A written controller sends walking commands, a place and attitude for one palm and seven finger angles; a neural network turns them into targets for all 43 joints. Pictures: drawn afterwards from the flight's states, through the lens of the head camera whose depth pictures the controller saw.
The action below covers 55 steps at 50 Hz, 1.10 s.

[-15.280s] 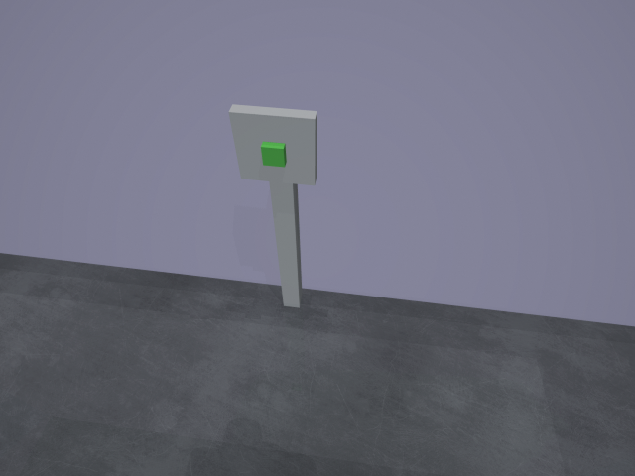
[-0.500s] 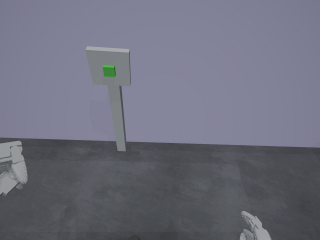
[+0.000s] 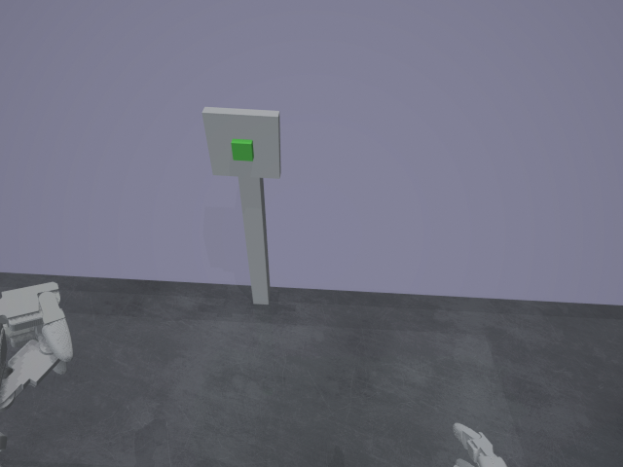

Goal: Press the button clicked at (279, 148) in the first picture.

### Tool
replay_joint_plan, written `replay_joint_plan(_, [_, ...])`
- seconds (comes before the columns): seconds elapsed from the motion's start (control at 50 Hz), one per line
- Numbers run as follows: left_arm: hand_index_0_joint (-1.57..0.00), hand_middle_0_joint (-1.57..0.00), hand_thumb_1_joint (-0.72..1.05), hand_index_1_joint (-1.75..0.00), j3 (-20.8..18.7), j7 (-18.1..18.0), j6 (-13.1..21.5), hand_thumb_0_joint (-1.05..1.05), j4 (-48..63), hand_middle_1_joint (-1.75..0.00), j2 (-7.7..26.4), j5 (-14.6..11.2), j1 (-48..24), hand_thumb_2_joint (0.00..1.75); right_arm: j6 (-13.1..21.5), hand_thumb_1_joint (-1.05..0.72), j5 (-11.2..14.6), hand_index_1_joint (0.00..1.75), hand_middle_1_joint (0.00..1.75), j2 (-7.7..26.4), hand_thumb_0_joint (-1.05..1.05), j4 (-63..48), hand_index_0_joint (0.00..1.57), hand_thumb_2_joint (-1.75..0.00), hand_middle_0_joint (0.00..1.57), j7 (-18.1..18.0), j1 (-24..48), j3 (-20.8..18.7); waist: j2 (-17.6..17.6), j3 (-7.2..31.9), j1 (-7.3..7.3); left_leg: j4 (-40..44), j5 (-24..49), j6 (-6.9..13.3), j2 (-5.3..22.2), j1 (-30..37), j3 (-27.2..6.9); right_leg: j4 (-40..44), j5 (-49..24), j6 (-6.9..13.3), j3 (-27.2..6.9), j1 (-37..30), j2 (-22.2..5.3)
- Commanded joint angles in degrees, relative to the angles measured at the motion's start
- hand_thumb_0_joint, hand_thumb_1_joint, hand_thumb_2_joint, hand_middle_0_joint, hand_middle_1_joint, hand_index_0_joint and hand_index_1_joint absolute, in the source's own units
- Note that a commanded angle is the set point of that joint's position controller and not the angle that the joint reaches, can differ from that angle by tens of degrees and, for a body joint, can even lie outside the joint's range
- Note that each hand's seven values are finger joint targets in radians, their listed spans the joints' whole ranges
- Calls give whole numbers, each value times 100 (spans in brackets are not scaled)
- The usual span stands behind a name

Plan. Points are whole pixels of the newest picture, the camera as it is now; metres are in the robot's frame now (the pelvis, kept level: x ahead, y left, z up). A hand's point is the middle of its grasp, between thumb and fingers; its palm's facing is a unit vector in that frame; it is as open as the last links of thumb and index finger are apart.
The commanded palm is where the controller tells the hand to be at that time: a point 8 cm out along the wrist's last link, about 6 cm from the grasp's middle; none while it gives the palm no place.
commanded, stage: stop stepping back and stand still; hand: left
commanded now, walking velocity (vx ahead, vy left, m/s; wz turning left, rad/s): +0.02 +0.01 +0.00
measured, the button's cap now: (243, 149) +0.83 +0.22 -0.04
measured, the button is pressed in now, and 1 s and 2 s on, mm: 0 0 0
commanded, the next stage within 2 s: let the arm hang, fingers relaxed in 0.36 s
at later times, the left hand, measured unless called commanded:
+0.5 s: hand (65, 348) +0.20 +0.27 +0.12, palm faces +0.31 -0.82 -0.49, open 3.1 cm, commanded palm none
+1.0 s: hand out of the picture -0.06 +0.23 -0.17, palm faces +0.04 -0.96 -0.27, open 5.1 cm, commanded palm none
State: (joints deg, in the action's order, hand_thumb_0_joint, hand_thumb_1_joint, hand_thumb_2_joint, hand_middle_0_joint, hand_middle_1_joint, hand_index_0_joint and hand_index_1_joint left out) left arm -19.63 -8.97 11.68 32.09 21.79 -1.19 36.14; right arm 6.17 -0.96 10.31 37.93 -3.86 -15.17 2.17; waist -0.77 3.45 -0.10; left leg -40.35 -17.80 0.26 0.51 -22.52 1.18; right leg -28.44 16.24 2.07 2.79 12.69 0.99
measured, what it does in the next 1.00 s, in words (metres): stands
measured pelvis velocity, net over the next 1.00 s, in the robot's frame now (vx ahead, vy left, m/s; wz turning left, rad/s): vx -0.02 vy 0.01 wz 0.04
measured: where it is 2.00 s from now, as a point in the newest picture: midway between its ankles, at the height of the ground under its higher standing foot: outside the picture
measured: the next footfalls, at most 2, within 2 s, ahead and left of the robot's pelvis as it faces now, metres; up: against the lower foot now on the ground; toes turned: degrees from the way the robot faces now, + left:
none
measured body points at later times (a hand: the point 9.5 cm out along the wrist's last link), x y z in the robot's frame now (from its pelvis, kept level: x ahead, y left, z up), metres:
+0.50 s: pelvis +0.01 +0.02 +0.00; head +0.02 +0.01 +0.45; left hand +0.18 +0.31 +0.15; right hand +0.19 -0.21 -0.09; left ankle +0.03 +0.12 -0.74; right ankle -0.01 -0.10 -0.74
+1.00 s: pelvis -0.02 +0.01 +0.01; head +0.01 +0.02 +0.45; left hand -0.06 +0.28 -0.15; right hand -0.01 -0.24 -0.15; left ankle +0.03 +0.12 -0.74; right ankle -0.01 -0.10 -0.74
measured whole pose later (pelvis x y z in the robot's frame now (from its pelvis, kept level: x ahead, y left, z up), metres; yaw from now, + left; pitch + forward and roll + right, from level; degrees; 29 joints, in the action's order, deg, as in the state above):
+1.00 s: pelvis -0.02 +0.01 +0.01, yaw +2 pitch -2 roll -1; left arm -1.0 -0.8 -1.2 -65.1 14.6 0.8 17.0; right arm -1.7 -1.0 12.7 63.9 -0.8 -15.2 -0.1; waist 0.8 -5.0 -0.3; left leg -24.9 -8.5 0.8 0.4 -14.9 0.6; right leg -23.6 12.8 0.6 4.8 9.2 -0.5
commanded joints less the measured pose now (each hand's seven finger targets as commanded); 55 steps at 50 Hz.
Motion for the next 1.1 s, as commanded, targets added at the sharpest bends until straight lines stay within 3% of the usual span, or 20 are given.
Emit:
replay_joint_plan(0.0, [-130,-130,90,-150,-557,-152,280,0,922,-150,799,-37,-585,90,407,-90,61,30,30,807,0,-950,20,-90,20,-204,751,-366,163,-263,90,1568,468,225,352,1113,-222,610,319,113,-750,674,-861])
replay_joint_plan(0.02, [-130,-130,90,-150,-577,-137,327,0,1164,-150,858,-23,-665,90,439,-90,57,30,30,910,0,-1032,20,-90,20,-205,804,-381,522,-207,27,1693,989,326,647,1110,-632,214,-201,-84,-554,535,-534])
replay_joint_plan(0.04, [-130,-130,90,-150,-635,-120,353,0,1215,-150,923,-19,-656,90,460,-90,93,30,30,962,0,-1064,20,-90,20,-190,801,-398,481,-39,-11,1626,1532,375,813,1076,-847,13,-639,-216,-433,320,-380])
replay_joint_plan(0.06, [-130,-130,90,-150,-684,-83,372,0,1143,-150,923,-10,-477,90,477,-90,76,30,30,837,0,-975,20,-90,20,-172,714,-334,761,117,49,1871,1541,364,828,1049,-962,-196,-500,-255,-215,230,-305])
replay_joint_plan(0.1, [-130,-130,90,-150,-695,-59,417,0,1453,-150,954,8,-568,90,525,-90,57,30,30,825,0,-1010,20,-90,20,-152,792,-319,1025,137,3,2043,1819,397,931,980,-1153,-381,-425,-297,-97,103,-214])
replay_joint_plan(0.22, [-130,-130,90,-150,-769,-69,425,0,1084,-150,837,-83,125,90,483,-90,107,30,30,831,0,-1057,20,-90,20,-30,682,-395,313,431,48,1398,2067,95,479,905,-388,320,-1651,-129,-470,-443,-497])
replay_joint_plan(0.42, [-130,-130,90,-150,-729,-51,328,0,1053,-150,853,-144,-27,90,305,-90,97,30,30,799,0,-1174,20,-90,20,-96,846,-365,334,264,51,1576,1789,83,423,1023,-384,623,-1337,-166,-447,-213,-460])
replay_joint_plan(0.44, [-130,-130,90,-150,1406,758,-533,0,-3741,-150,247,373,-872,90,493,-90,129,30,30,1917,0,233,20,-90,20,455,1163,-723,437,-219,221,723,2538,153,584,590,-474,-237,-2028,-46,-167,499,-916])
replay_joint_plan(0.46, [-126,-126,90,-146,1279,845,-980,0,-3853,-146,179,303,-921,90,80,-90,153,30,30,1588,0,179,20,-90,20,461,718,-726,388,257,152,825,2543,115,562,897,-442,-119,-1700,-36,-445,416,-813])
replay_joint_plan(0.48, [-123,-123,90,-142,1339,867,-1044,0,-4069,-142,49,300,-1068,90,-53,-90,113,30,30,1429,0,164,20,-90,20,450,637,-628,251,283,95,888,2104,218,641,712,-590,-154,-1008,-42,-336,468,-731])
replay_joint_plan(0.52, [-115,-115,90,-134,1411,885,-1064,0,-4707,-134,120,322,-1474,90,-222,-90,37,30,30,1446,0,165,20,-90,20,427,669,-519,-571,143,46,1097,1860,357,673,443,-891,-110,-563,-25,-297,281,-601])
replay_joint_plan(0.56, [-108,-108,90,-126,1454,887,-1066,0,-5483,-126,282,323,-1860,90,-328,-90,-19,30,30,1534,0,312,20,-90,20,414,783,-490,-910,-13,37,1188,1619,329,540,435,-873,146,-550,72,-477,204,-722])
replay_joint_plan(0.58, [-104,-104,90,-122,1485,878,-1074,0,-5899,-122,336,307,-2027,90,-379,-90,-37,30,30,1583,0,426,20,-90,20,412,818,-494,-789,-68,48,1239,1600,306,495,555,-852,220,-513,122,-536,254,-767])
replay_joint_plan(0.62, [-97,-97,90,-114,1598,840,-1127,0,-6682,-114,298,263,-2165,90,-486,-90,-68,30,30,1468,0,680,20,-90,20,413,857,-423,-21,-195,22,1507,1521,268,487,591,-827,292,-325,107,-561,148,-739])
replay_joint_plan(0.66, [-90,-90,90,-106,1687,823,-1139,0,-7367,-106,269,235,-2219,90,-542,-90,-64,30,30,1362,0,939,20,-90,20,392,833,-367,365,-143,18,1701,1306,222,466,705,-791,457,-232,89,-583,-39,-727])
replay_joint_plan(0.72, [-79,-79,90,-94,1758,818,-1125,0,-8136,-94,162,203,-2173,90,-585,-90,-31,30,30,1222,0,1342,20,-90,20,350,684,-330,455,-159,23,1865,916,175,450,836,-748,772,28,100,-603,-135,-736])
replay_joint_plan(0.78, [-68,-68,90,-82,1674,803,-1113,0,-8666,-82,17,217,-2057,90,-600,-90,-51,30,30,1104,0,1676,20,-90,20,289,492,-363,948,-192,22,2005,620,179,468,925,-735,931,90,153,-553,-192,-718])
replay_joint_plan(0.9, [-46,-46,90,-58,1743,808,-1111,0,-9279,-58,80,178,-2064,90,-644,-90,0,30,30,1162,0,2131,20,-90,20,245,160,-425,323,-494,51,2091,452,186,508,1028,-736,1175,311,173,-462,-30,-705])
replay_joint_plan(1.04, [-20,-20,90,-30,1752,781,-1149,0,-9546,-30,54,181,-2064,90,-668,-90,-18,30,30,1086,0,2398,20,-90,20,238,19,-439,116,-748,50,2275,59,197,524,958,-734,1200,661,163,-441,132,-702])
replay_joint_plan(1.08, [-20,-20,90,-30,1737,776,-1151,0,-9568,-30,57,186,-2076,90,-658,-90,-22,30,30,1073,0,2425,20,-90,20,239,8,-446,85,-723,50,2332,20,204,528,951,-773,1155,659,158,-444,127,-693])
